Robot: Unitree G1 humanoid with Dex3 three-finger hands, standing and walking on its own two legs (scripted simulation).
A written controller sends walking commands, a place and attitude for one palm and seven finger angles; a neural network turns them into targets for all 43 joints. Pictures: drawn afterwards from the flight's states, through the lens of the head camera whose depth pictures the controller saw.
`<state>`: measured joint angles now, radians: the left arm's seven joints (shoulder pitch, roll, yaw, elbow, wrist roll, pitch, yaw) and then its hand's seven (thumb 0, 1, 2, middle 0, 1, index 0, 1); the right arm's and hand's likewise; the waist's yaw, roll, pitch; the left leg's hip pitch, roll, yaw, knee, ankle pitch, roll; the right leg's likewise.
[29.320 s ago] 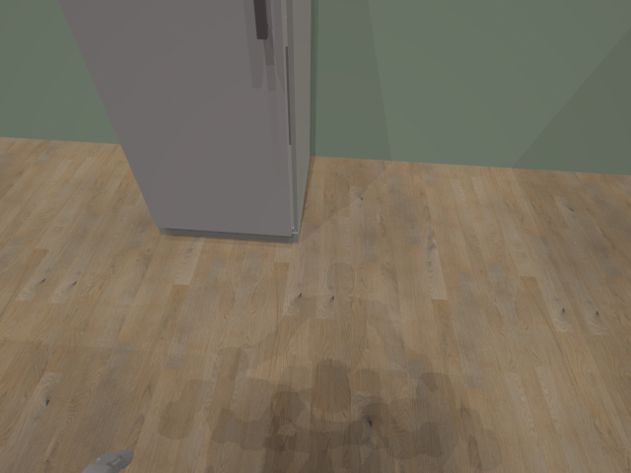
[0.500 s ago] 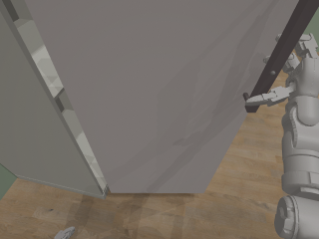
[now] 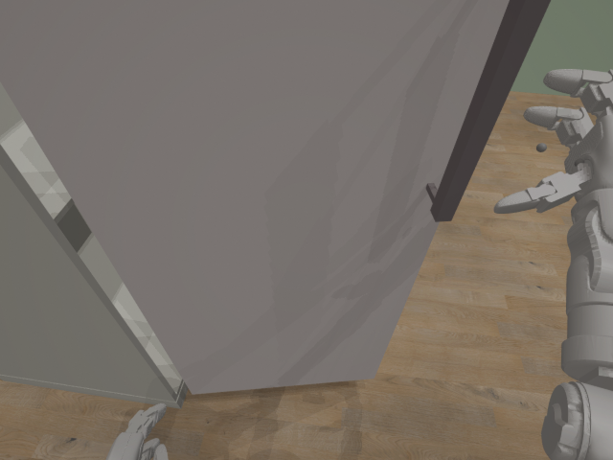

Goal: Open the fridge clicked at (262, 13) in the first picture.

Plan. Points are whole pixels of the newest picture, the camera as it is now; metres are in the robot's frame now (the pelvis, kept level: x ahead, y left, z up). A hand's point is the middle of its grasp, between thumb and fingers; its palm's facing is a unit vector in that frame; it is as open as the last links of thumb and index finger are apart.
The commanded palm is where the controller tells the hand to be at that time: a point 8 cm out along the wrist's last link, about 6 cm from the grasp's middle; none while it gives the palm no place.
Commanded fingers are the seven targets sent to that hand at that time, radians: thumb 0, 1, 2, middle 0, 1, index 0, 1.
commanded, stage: slip the hand off the handle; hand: right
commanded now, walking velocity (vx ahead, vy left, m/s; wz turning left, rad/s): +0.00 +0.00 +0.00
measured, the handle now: (477, 95) +0.45 -0.15 +0.27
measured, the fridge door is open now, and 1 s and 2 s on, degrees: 77 77 77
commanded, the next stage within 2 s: draw the hand back to the body in 0.82 s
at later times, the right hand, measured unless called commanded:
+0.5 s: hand (584, 181) +0.37 -0.26 +0.23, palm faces +0.15 +0.98 -0.10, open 14.7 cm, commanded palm +0.33 -0.30 +0.23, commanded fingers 0.00 0.55 -0.20 0.25 1.15 0.25 1.15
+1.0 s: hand out of the picture +0.29 -0.26 +0.23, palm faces +0.15 +0.98 -0.12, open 14.7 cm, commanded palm +0.26 -0.30 +0.23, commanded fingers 0.00 0.55 -0.20 0.25 1.15 0.25 1.15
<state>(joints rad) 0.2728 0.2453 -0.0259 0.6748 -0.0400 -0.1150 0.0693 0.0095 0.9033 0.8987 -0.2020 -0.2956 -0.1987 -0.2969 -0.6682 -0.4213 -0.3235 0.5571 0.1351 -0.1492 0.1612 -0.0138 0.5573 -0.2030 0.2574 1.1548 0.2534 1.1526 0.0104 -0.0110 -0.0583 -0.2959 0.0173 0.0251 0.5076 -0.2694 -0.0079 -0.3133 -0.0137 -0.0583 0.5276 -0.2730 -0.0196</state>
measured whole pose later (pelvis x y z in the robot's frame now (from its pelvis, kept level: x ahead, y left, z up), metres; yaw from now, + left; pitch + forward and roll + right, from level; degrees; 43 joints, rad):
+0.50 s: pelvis -0.01 +0.00 +0.00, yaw +1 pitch +3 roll +1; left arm 0.32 0.26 -0.03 0.65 -0.05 -0.11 0.09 0.01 0.90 0.90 -0.20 -0.30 -0.20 -0.30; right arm -0.48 -0.46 -0.43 0.38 0.21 -0.11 0.26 -0.01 0.56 -0.20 0.26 1.15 0.25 1.15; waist 0.01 -0.02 -0.06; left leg -0.30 0.01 0.02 0.53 -0.27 -0.01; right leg -0.32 -0.02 -0.07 0.56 -0.28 -0.02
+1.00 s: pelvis -0.01 +0.01 +0.00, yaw -2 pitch +0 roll +1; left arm 0.21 0.26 -0.07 0.63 -0.07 -0.14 0.12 0.01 0.90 0.90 -0.20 -0.30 -0.20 -0.30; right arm -0.33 -0.45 -0.41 0.19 0.28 0.03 0.35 -0.01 0.56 -0.20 0.26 1.15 0.25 1.15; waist -0.06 -0.04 -0.05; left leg -0.24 0.01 0.06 0.53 -0.28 0.01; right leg -0.27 -0.02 -0.02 0.55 -0.27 0.00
